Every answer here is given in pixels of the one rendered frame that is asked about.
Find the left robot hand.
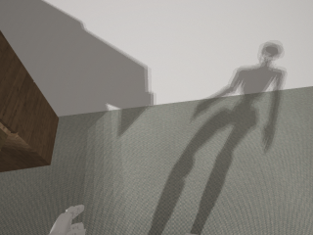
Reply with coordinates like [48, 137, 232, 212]
[50, 205, 86, 235]

